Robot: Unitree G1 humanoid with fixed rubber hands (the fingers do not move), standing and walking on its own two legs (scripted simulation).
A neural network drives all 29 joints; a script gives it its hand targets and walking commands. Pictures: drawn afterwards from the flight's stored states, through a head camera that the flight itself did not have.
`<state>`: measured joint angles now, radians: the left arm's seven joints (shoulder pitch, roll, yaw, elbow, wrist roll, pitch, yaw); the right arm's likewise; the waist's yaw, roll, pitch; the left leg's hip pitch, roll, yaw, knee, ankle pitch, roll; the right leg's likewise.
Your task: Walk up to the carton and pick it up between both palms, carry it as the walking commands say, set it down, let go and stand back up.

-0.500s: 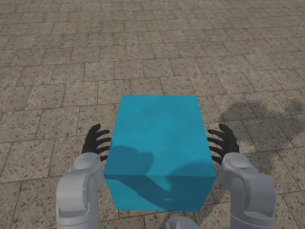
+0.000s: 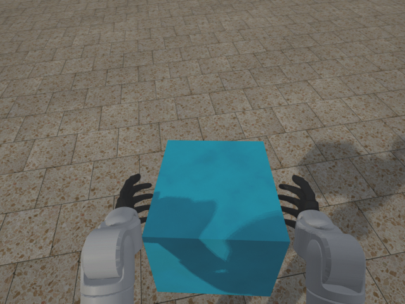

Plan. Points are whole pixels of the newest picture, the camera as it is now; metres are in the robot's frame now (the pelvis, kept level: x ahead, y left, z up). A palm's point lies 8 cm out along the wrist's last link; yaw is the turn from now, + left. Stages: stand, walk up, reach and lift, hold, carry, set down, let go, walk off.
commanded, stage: carry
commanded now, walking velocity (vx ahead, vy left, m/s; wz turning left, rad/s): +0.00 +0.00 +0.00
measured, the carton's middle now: (214, 210) +0.32 -0.03 -0.02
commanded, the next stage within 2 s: none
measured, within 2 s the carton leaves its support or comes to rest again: neither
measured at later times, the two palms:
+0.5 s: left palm (89, 232) +0.24 +0.19 +0.09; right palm (271, 219) +0.24 -0.12 +0.09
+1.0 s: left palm (92, 221) +0.27 +0.20 +0.06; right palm (260, 209) +0.27 -0.11 +0.06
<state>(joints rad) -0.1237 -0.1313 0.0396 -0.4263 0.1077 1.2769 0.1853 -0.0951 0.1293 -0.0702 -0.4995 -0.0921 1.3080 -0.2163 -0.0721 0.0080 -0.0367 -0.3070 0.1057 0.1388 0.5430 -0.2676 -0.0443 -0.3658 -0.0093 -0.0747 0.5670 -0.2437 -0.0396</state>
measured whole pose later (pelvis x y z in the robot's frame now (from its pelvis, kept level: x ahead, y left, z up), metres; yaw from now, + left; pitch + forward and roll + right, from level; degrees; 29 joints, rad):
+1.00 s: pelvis -0.01 +0.05 +0.00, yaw +0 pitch +3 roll +0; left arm -0.21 -0.14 0.14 -0.03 0.16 0.99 0.13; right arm -0.20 0.14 -0.16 -0.04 -0.17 0.99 -0.13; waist 0.00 -0.01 -0.12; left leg -0.34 0.03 0.13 0.57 -0.28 0.03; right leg -0.38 -0.06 -0.04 0.55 -0.21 0.02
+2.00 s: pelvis -0.02 +0.03 +0.00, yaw +0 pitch +2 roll +0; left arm -0.08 -0.13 0.12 -0.03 0.10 0.80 0.12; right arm -0.09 0.13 -0.13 -0.03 -0.11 0.82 -0.12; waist 0.00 0.00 -0.08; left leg -0.35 0.05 0.11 0.56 -0.25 0.01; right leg -0.39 -0.04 -0.06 0.55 -0.20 0.00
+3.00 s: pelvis -0.02 +0.02 +0.00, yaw +10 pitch -9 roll +0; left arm -0.34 -0.16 0.28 0.34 0.30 0.72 0.01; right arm -0.38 0.16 -0.35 0.35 -0.33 0.73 -0.01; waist -0.04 0.04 0.03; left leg -0.12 -0.03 -0.08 0.50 -0.22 0.00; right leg -0.10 0.03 0.04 0.48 -0.23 -0.01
